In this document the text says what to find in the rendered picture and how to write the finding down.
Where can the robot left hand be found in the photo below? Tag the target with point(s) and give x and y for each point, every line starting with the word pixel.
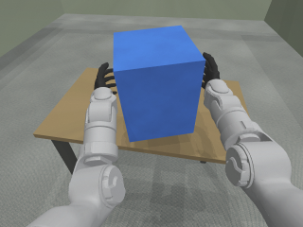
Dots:
pixel 101 80

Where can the table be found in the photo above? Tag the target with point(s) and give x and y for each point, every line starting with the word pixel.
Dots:
pixel 65 124

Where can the right robot upper arm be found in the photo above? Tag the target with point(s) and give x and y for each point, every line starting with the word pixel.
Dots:
pixel 263 171

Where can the left robot upper arm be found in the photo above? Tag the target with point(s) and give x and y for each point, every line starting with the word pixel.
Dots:
pixel 94 192

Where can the left robot forearm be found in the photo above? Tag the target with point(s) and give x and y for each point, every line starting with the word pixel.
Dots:
pixel 99 140

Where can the right robot forearm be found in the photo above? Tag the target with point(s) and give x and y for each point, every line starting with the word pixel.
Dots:
pixel 232 121

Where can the carton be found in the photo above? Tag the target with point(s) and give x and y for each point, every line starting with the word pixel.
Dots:
pixel 159 74

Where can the robot right hand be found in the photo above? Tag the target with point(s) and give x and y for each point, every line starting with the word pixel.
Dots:
pixel 211 69

